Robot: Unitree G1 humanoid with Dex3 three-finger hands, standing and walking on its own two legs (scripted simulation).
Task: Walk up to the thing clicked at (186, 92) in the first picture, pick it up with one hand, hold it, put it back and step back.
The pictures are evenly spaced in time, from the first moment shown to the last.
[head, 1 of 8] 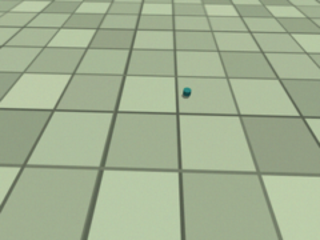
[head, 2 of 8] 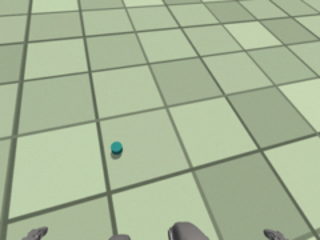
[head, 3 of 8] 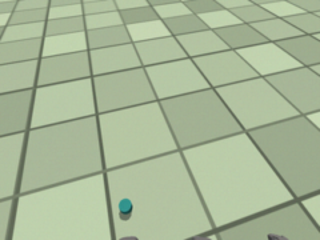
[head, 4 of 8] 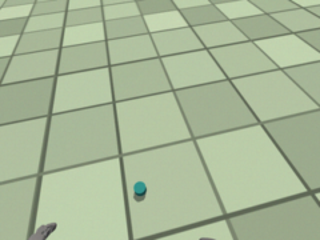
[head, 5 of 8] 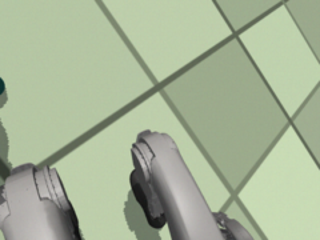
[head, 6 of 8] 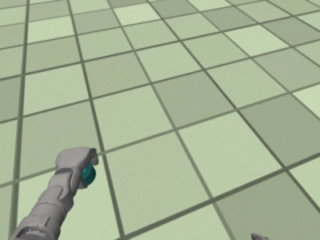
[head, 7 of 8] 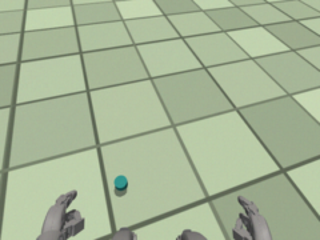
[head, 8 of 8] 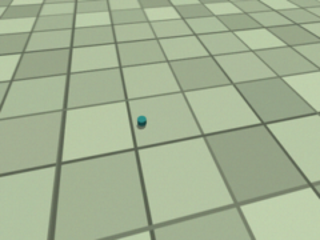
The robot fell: no
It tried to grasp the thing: yes
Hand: left
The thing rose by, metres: 0.68
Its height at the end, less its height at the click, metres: +0.00
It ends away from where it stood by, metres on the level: 0.03
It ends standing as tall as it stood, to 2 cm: yes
